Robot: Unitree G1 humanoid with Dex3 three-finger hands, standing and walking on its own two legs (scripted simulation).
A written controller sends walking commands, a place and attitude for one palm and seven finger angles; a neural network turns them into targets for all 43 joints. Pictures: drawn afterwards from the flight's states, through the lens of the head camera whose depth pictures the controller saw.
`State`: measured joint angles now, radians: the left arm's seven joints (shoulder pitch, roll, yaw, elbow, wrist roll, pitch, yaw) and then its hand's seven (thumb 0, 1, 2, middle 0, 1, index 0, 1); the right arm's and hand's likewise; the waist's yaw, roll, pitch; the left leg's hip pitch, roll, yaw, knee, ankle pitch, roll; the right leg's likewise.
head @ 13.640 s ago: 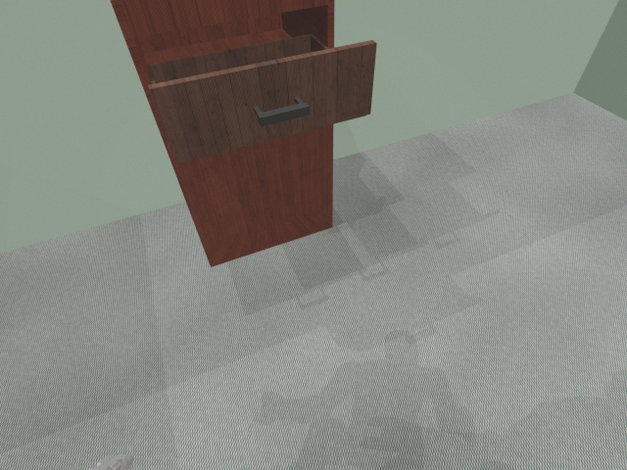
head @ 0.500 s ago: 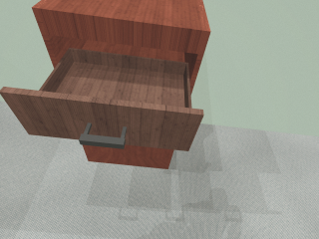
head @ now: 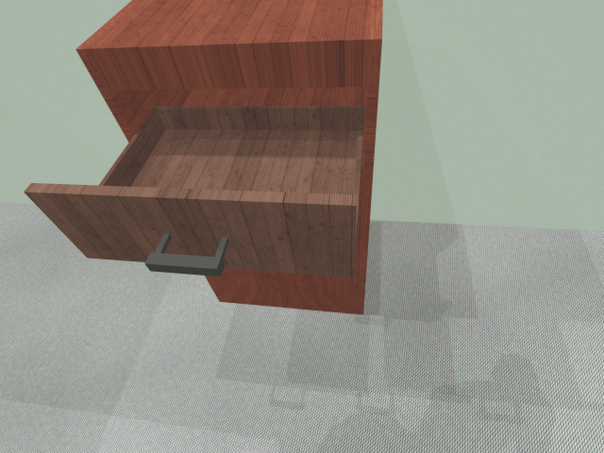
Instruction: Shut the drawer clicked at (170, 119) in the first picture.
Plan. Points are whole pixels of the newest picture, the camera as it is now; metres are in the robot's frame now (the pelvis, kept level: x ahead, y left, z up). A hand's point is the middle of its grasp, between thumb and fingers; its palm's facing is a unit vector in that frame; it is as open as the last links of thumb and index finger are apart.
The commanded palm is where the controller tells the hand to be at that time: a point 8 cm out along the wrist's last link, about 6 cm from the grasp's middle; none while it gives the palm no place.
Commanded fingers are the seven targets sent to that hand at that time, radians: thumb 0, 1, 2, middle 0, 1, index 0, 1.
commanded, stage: come to a stop and stand still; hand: left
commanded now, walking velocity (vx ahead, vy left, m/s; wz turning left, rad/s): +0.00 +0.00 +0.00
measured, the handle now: (189, 253) +0.39 +0.22 +0.03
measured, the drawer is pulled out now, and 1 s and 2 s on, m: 0.29 0.29 0.29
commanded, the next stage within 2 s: look again from close up in 0.72 s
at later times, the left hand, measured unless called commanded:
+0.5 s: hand out of the picture +0.03 +0.23 -0.19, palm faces +0.01 -0.98 -0.20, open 7.4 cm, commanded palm none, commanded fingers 0.00 0.90 0.90 -0.20 -0.30 -0.20 -0.30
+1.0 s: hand out of the picture -0.01 +0.22 -0.19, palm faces -0.01 -0.98 -0.21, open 7.4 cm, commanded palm none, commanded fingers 0.00 0.90 0.90 -0.20 -0.30 -0.20 -0.30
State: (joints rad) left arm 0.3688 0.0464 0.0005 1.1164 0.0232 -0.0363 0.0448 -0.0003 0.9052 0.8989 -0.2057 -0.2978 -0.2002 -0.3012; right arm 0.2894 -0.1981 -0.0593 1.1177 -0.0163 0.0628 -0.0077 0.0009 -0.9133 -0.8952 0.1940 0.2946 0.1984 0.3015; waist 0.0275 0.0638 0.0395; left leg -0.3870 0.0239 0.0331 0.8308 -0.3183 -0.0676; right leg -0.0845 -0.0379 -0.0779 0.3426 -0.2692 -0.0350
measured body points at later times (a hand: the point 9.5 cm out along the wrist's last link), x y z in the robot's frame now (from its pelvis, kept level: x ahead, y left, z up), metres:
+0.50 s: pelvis +0.01 +0.06 -0.01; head +0.03 +0.06 +0.44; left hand +0.03 +0.28 -0.17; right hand +0.07 -0.17 -0.16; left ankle -0.01 +0.14 -0.75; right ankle -0.06 -0.09 -0.75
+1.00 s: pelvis -0.01 +0.06 -0.01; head +0.02 +0.04 +0.43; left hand -0.01 +0.27 -0.17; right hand -0.03 -0.16 -0.18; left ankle -0.01 +0.14 -0.75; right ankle -0.06 -0.09 -0.75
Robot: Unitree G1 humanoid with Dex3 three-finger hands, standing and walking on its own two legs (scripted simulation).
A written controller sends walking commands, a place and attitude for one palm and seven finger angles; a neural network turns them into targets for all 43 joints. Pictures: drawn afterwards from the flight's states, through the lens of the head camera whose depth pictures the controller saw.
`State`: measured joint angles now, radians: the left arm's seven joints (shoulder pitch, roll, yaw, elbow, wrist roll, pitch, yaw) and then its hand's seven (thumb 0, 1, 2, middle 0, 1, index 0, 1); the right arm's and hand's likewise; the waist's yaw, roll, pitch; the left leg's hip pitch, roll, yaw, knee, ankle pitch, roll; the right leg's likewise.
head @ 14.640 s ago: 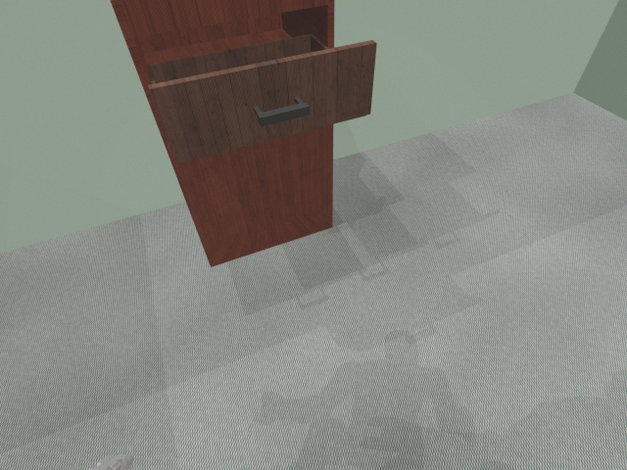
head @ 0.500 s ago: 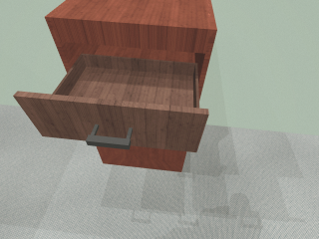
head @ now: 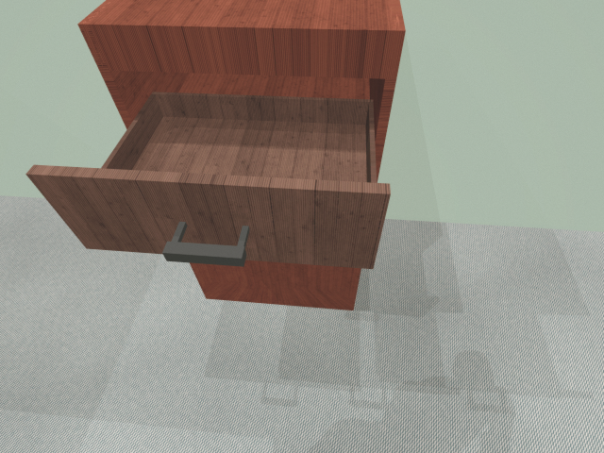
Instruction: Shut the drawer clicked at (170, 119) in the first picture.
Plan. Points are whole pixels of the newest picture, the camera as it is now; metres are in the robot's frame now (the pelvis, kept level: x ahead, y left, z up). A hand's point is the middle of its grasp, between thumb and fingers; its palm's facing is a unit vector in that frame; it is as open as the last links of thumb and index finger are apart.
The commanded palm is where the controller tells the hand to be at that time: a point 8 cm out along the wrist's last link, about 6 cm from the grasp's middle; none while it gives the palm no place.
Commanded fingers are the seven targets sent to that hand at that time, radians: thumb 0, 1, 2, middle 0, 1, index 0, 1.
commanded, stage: look again from close up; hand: left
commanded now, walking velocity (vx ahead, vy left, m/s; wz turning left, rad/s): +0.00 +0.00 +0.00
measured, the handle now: (209, 242) +0.39 +0.16 +0.04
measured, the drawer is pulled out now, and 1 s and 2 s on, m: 0.29 0.29 0.29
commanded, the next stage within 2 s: shuffle to correct the standing spot in 0.30 s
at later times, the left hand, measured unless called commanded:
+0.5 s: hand out of the picture -0.02 +0.15 -0.17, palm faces -0.01 -0.98 -0.17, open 7.4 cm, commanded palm none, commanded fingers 0.00 0.90 0.90 -0.20 -0.30 -0.20 -0.30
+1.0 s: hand out of the picture +0.05 +0.15 -0.19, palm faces +0.04 -0.98 -0.18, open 7.4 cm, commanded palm none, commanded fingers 0.00 0.90 0.90 -0.20 -0.30 -0.20 -0.30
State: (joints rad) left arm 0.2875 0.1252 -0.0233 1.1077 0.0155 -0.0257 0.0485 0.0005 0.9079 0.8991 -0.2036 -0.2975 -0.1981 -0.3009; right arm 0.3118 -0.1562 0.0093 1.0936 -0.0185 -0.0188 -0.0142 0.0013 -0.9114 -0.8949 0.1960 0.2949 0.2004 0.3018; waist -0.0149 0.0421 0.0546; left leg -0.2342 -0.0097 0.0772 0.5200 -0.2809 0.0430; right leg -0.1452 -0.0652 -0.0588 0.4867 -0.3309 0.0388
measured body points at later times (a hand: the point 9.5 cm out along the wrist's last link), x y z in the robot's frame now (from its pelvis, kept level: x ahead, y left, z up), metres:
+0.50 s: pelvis -0.01 -0.02 +0.00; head +0.01 -0.01 +0.45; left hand -0.02 +0.20 -0.16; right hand +0.00 -0.24 -0.15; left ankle +0.00 +0.09 -0.74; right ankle -0.05 -0.14 -0.74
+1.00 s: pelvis +0.07 -0.01 -0.01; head +0.10 +0.00 +0.44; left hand +0.05 +0.20 -0.18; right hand +0.07 -0.23 -0.17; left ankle +0.02 +0.08 -0.74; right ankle -0.04 -0.14 -0.73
